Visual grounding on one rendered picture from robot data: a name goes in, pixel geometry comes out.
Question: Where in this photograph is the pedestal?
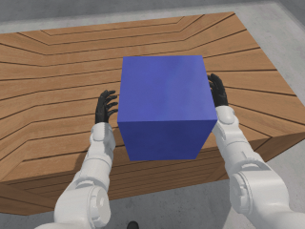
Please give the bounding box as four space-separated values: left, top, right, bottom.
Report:
0 11 305 216

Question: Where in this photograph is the right robot hand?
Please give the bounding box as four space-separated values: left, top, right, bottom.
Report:
207 73 229 108

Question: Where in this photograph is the right robot forearm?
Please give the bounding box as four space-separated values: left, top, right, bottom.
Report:
212 105 290 206

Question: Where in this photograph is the left robot forearm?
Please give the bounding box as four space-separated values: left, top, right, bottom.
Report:
53 122 116 222

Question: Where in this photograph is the left robot upper arm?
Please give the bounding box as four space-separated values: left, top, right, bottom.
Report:
34 185 112 229

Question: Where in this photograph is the left robot hand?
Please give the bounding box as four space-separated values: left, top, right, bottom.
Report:
94 90 118 124

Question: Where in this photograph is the carton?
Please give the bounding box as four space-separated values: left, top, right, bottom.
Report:
116 55 218 161

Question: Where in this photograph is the right robot upper arm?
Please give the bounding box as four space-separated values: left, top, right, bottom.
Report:
229 170 305 229

